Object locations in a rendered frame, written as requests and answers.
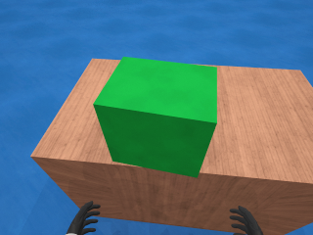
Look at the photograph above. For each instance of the robot right hand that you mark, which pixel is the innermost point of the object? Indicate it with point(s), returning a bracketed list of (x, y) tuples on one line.
[(250, 226)]

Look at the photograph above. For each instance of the robot left hand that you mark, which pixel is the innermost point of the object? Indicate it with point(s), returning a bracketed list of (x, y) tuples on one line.
[(79, 222)]

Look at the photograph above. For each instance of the pedestal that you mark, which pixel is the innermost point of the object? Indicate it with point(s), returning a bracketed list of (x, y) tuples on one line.
[(260, 156)]

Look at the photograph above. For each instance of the carton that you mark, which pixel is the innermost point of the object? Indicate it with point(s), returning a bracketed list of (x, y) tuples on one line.
[(159, 115)]

